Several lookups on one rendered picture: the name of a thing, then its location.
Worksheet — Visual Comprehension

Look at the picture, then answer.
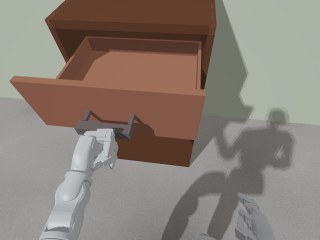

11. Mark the robot right shin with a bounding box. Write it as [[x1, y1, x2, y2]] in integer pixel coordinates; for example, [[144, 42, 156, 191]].
[[198, 233, 209, 237]]

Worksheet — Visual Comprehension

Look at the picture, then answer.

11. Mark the right robot hand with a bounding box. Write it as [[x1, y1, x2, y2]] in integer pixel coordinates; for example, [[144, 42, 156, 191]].
[[234, 192, 276, 240]]

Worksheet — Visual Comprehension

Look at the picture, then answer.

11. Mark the cabinet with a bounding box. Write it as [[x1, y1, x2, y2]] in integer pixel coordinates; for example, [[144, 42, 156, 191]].
[[45, 0, 217, 167]]

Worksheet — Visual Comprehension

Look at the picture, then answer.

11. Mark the handle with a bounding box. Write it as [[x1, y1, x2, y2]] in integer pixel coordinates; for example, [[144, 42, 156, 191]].
[[74, 110, 135, 140]]

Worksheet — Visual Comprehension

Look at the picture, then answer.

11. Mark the left robot hand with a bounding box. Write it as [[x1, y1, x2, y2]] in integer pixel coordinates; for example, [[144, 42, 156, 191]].
[[71, 128, 119, 177]]

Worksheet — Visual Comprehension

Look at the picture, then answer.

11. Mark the drawer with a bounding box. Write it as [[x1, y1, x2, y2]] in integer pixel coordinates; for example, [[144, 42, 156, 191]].
[[10, 36, 206, 140]]

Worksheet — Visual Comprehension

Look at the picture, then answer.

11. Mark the left robot forearm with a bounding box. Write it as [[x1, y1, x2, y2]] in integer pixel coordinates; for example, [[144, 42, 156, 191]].
[[39, 170, 93, 240]]

